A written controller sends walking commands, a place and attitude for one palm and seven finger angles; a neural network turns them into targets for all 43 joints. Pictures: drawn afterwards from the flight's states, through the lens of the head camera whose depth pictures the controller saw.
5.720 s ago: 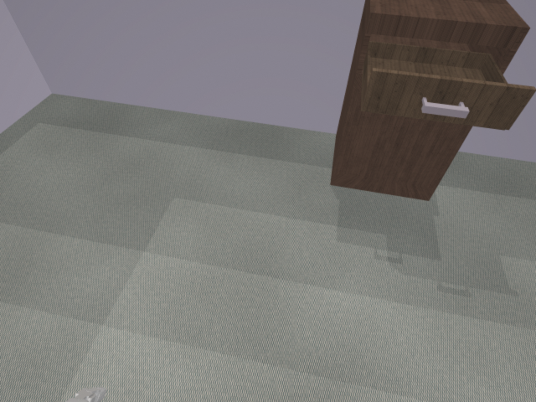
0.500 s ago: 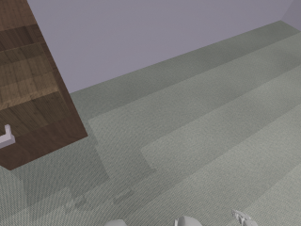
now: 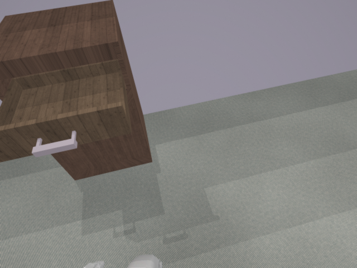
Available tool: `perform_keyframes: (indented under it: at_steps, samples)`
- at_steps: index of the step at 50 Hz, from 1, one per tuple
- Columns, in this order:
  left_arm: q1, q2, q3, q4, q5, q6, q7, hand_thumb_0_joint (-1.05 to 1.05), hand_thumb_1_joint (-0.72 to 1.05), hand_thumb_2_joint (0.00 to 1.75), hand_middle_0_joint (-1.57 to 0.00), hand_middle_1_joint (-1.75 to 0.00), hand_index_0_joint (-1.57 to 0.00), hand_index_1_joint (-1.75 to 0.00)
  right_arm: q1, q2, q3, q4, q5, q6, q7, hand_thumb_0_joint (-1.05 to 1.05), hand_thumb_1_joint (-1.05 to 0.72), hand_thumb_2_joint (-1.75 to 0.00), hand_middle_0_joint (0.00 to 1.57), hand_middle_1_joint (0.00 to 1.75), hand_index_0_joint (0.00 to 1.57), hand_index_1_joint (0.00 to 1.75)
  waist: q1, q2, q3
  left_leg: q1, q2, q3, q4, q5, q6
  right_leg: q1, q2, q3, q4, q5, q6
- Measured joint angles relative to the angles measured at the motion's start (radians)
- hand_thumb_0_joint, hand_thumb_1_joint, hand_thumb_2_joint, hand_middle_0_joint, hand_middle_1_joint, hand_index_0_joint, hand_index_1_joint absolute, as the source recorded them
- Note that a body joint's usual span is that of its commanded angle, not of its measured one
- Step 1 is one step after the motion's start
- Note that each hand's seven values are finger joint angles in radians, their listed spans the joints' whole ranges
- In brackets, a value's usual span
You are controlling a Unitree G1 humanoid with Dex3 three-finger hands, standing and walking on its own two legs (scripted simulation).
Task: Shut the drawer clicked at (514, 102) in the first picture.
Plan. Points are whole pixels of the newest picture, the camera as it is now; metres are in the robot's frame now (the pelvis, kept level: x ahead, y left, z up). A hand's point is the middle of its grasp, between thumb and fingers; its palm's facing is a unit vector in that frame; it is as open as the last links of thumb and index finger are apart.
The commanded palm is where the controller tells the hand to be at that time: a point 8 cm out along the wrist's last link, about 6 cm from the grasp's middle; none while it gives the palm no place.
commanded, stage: turn to face it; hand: left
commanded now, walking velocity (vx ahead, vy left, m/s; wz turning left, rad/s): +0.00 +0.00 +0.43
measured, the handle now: (56, 142) +0.48 +0.42 -0.06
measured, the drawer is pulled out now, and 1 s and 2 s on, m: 0.28 0.28 0.28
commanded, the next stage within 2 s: take the last steps up to it in 0.44 s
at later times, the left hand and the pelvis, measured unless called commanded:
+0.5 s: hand out of the picture -0.02 +0.26 -0.17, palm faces +0.22 -0.94 -0.26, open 7.4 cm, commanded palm none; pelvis -0.03 +0.04 +0.00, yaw +10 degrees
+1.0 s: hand out of the picture -0.12 +0.19 -0.16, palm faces +0.38 -0.91 -0.19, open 7.4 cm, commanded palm none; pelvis -0.01 +0.05 +0.01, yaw +17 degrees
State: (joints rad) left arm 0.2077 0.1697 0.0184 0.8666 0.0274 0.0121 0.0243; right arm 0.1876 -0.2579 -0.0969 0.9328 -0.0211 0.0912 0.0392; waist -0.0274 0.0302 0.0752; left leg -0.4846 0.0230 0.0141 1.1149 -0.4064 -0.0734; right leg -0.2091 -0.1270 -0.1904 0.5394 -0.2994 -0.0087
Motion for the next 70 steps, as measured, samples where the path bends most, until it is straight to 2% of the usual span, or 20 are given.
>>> perform_keyframes:
  at_steps: [6,9,10,12,15,18,25,30,33,35,37,40,45,52,54,57,59,61,65,70]
  samples:
    - [0.035,0.030,0.011,0.031,0.006,0.003,-0.004,0.00,0.90,0.90,-0.21,-0.30,-0.20,-0.30,-0.036,0.004,0.017,0.002,0.007,-0.007,-0.004,0.01,-0.91,-0.90,0.20,0.30,0.20,0.30,0.036,-0.038,0.013,0.114,0.014,0.043,-0.274,-0.044,0.013,-0.015,-0.039,-0.057,0.027,-0.008,0.020]
    - [0.062,0.056,0.025,0.053,0.000,0.011,-0.005,0.00,0.90,0.90,-0.21,-0.30,-0.20,-0.30,-0.048,0.004,0.030,-0.015,0.008,-0.030,-0.007,0.01,-0.91,-0.90,0.20,0.30,0.20,0.30,0.047,-0.050,0.008,0.213,0.009,0.072,-0.503,0.078,0.034,-0.039,-0.060,-0.082,0.091,-0.038,0.044]
    - [0.067,0.069,0.032,0.062,-0.005,0.018,-0.007,0.00,0.90,0.90,-0.21,-0.30,-0.20,-0.30,-0.054,0.010,0.031,-0.018,0.006,-0.041,-0.008,0.01,-0.91,-0.90,0.20,0.30,0.20,0.30,0.048,-0.065,0.009,0.217,-0.002,0.076,-0.520,0.109,0.070,-0.062,-0.072,-0.066,0.143,-0.054,0.053]
    - [0.067,0.092,0.040,0.083,-0.007,0.042,-0.001,0.00,0.91,0.90,-0.21,-0.30,-0.20,-0.30,-0.065,0.025,0.041,-0.024,0.005,-0.056,-0.013,0.01,-0.91,-0.90,0.20,0.30,0.20,0.30,0.060,-0.087,0.017,0.211,-0.011,0.079,-0.493,0.094,0.103,-0.125,-0.053,0.021,0.297,-0.194,0.068]
    - [0.057,0.104,0.047,0.114,-0.009,0.062,0.001,0.00,0.91,0.90,-0.20,-0.30,-0.20,-0.30,-0.062,0.040,0.054,-0.026,0.003,-0.065,-0.029,0.01,-0.91,-0.90,0.20,0.30,0.20,0.30,0.059,-0.080,0.012,0.231,-0.012,0.062,-0.534,0.106,0.110,-0.200,-0.006,0.101,0.485,-0.207,0.075]
    - [0.048,0.101,0.046,0.117,-0.010,0.056,-0.005,0.01,0.91,0.90,-0.20,-0.30,-0.20,-0.30,-0.055,0.051,0.062,-0.017,0.004,-0.064,-0.035,0.00,-0.91,-0.90,0.20,0.30,0.20,0.30,0.058,-0.066,0.002,0.253,-0.019,0.047,-0.600,0.152,0.114,-0.229,0.014,0.129,0.528,-0.148,0.080]
    - [0.023,0.065,0.034,0.103,-0.011,0.048,-0.004,0.00,0.91,0.90,-0.20,-0.30,-0.20,-0.30,-0.025,0.073,0.064,0.007,0.001,-0.057,-0.033,0.00,-0.91,-0.89,0.20,0.30,0.20,0.30,0.037,-0.036,-0.018,0.255,-0.040,0.019,-0.664,0.210,0.114,-0.174,0.046,0.148,0.360,-0.140,0.078]
    - [0.013,0.029,0.020,0.093,-0.015,0.020,0.000,0.00,0.91,0.90,-0.20,-0.30,-0.20,-0.30,0.009,0.073,0.056,0.036,0.001,-0.049,-0.032,0.01,-0.91,-0.89,0.20,0.30,0.20,0.30,0.020,-0.013,-0.033,0.215,-0.054,-0.002,-0.625,0.211,0.095,-0.047,0.078,0.139,0.084,-0.057,0.061]
    - [0.025,-0.007,0.008,0.099,-0.004,-0.004,-0.002,0.00,0.91,0.90,-0.20,-0.30,-0.20,-0.30,0.039,0.059,0.043,0.061,0.004,-0.037,-0.029,0.01,-0.91,-0.90,0.20,0.30,0.20,0.30,0.021,0.024,-0.043,0.151,-0.051,-0.025,-0.462,0.054,0.080,-0.009,0.090,0.111,0.016,-0.001,-0.005]
    - [0.056,-0.025,0.004,0.102,-0.004,-0.016,-0.003,0.00,0.91,0.90,-0.20,-0.30,-0.20,-0.30,0.060,0.053,0.036,0.079,-0.002,-0.023,-0.020,0.01,-0.91,-0.90,0.20,0.30,0.20,0.30,0.030,0.023,-0.060,0.090,-0.053,-0.026,-0.288,0.011,0.077,0.011,0.084,0.105,-0.018,0.010,-0.014]
    - [0.089,-0.035,0.004,0.116,-0.003,-0.024,-0.001,0.00,0.91,0.90,-0.20,-0.30,-0.20,-0.30,0.076,0.048,0.027,0.091,-0.007,-0.023,-0.011,0.01,-0.91,-0.90,0.20,0.30,0.20,0.30,0.030,0.015,-0.070,0.040,-0.040,-0.015,-0.153,0.053,0.070,0.039,0.077,0.103,-0.072,0.034,-0.011]
    - [0.131,-0.038,0.003,0.145,-0.004,-0.036,-0.003,0.00,0.92,0.90,-0.21,-0.30,-0.20,-0.30,0.103,0.041,0.016,0.099,-0.010,-0.033,-0.005,0.01,-0.91,-0.90,0.20,0.30,0.20,0.30,0.023,0.007,-0.079,-0.001,-0.004,-0.006,-0.064,0.136,0.053,0.076,0.068,0.087,-0.140,0.063,-0.005]
    - [0.192,-0.044,0.003,0.186,0.001,-0.057,-0.006,0.00,0.91,0.90,-0.21,-0.30,-0.20,-0.30,0.126,0.034,0.010,0.120,-0.010,-0.037,-0.003,0.01,-0.91,-0.90,0.20,0.30,0.20,0.30,0.038,-0.001,-0.084,0.001,0.049,0.006,-0.127,0.178,0.040,0.114,0.057,0.061,-0.198,0.075,0.007]
    - [0.255,-0.031,0.013,0.248,0.008,-0.053,-0.013,0.00,0.91,0.90,-0.21,-0.30,-0.20,-0.30,0.088,0.056,0.028,0.115,-0.002,-0.068,0.000,0.01,-0.91,-0.90,0.20,0.30,0.19,0.30,0.078,-0.038,-0.075,0.121,0.054,0.064,-0.464,0.113,0.066,0.133,0.022,0.044,-0.167,0.021,0.049]
    - [0.275,-0.029,0.016,0.263,0.003,-0.044,-0.015,0.00,0.91,0.90,-0.21,-0.30,-0.20,-0.30,0.075,0.059,0.037,0.098,-0.001,-0.097,-0.005,0.01,-0.91,-0.90,0.20,0.30,0.19,0.30,0.080,-0.035,-0.074,0.194,0.049,0.083,-0.590,0.130,0.074,0.110,0.016,0.047,-0.082,-0.037,0.056]
    - [0.264,-0.015,0.020,0.286,0.001,-0.009,-0.016,0.00,0.91,0.90,-0.20,-0.30,-0.20,-0.30,0.049,0.091,0.045,0.086,-0.005,-0.131,-0.023,0.01,-0.91,-0.90,0.20,0.30,0.20,0.30,0.068,-0.064,-0.060,0.201,0.034,0.112,-0.540,0.146,0.093,-0.023,0.014,0.109,0.255,-0.180,0.013]
    - [0.239,-0.008,0.025,0.290,0.002,0.002,-0.020,0.00,0.91,0.90,-0.20,-0.30,-0.20,-0.30,0.057,0.107,0.044,0.080,-0.002,-0.141,-0.042,0.00,-0.93,-0.90,0.20,0.30,0.20,0.30,0.053,-0.067,-0.065,0.243,0.027,0.128,-0.572,0.126,0.102,-0.126,0.028,0.120,0.452,-0.152,-0.004]
    - [0.201,0.001,0.030,0.278,0.004,-0.002,-0.027,0.01,0.91,0.90,-0.20,-0.30,-0.20,-0.30,0.076,0.110,0.044,0.086,0.000,-0.150,-0.053,0.00,-0.94,-0.89,0.20,0.30,0.20,0.30,0.041,-0.068,-0.067,0.294,0.015,0.136,-0.639,0.144,0.103,-0.206,0.029,0.113,0.540,-0.079,-0.005]
    - [0.114,0.016,0.039,0.223,0.005,-0.014,-0.030,0.01,0.91,0.90,-0.20,-0.30,-0.19,-0.30,0.129,0.121,0.056,0.123,0.004,-0.159,-0.056,0.00,-0.94,-0.90,0.20,0.30,0.20,0.30,0.039,-0.074,-0.069,0.382,-0.014,0.148,-0.753,0.168,0.112,-0.317,0.021,0.111,0.544,0.035,0.014]
    - [0.008,0.019,0.043,0.170,0.001,-0.012,-0.031,0.00,0.91,0.90,-0.20,-0.30,-0.19,-0.30,0.193,0.146,0.064,0.170,0.004,-0.156,-0.055,0.00,-0.93,-0.90,0.20,0.30,0.20,0.30,0.025,-0.070,-0.058,0.463,-0.034,0.154,-0.819,0.155,0.106,-0.364,0.009,0.117,0.413,0.098,0.030]
